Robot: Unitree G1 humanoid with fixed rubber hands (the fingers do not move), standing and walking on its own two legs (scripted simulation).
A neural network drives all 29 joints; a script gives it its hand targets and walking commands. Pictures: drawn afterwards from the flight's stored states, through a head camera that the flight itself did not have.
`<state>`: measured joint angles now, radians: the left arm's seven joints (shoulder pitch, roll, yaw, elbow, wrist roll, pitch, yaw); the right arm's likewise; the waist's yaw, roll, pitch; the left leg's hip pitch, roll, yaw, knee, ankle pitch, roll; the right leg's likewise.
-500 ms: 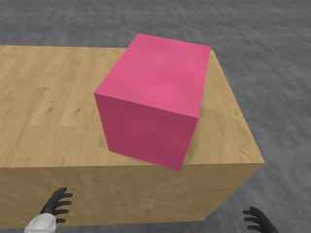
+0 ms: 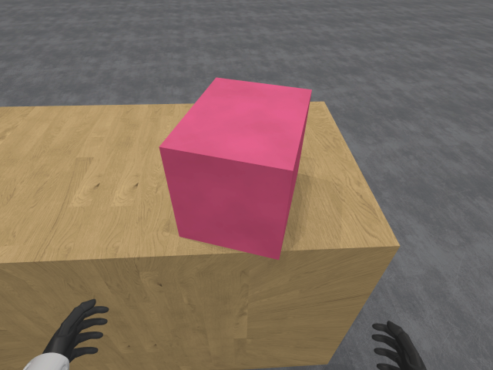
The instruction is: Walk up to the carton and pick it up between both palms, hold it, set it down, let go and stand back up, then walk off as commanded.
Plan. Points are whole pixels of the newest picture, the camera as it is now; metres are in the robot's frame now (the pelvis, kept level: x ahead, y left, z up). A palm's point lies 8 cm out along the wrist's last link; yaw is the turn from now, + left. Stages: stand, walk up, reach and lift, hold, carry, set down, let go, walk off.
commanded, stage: reach and lift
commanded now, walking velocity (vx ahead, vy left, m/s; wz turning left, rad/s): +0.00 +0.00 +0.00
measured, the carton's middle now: (245, 163) +0.50 +0.02 +0.09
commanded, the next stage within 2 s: none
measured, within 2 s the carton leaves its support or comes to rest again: neither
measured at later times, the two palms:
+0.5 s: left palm (41, 368) +0.14 +0.29 +0.02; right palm out of the picture +0.13 -0.19 +0.04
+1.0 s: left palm (26, 333) +0.16 +0.28 +0.09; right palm (398, 369) +0.12 -0.15 +0.10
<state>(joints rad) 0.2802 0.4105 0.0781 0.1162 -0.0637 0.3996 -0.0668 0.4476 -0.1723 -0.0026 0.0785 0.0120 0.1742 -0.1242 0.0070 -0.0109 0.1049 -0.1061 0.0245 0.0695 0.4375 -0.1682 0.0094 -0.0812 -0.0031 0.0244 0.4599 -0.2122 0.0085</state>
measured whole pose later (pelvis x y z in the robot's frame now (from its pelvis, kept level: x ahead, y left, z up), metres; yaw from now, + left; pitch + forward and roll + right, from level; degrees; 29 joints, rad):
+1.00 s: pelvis -0.04 +0.02 +0.01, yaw +0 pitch -4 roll -1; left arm 0.32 0.54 0.10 -0.28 -0.28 0.27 -0.15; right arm 0.59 0.00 0.08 -0.65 0.15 0.42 -0.33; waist 0.04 -0.01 0.05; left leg -0.09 0.01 0.09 0.42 -0.26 0.04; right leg -0.07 0.02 0.03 0.35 -0.21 0.01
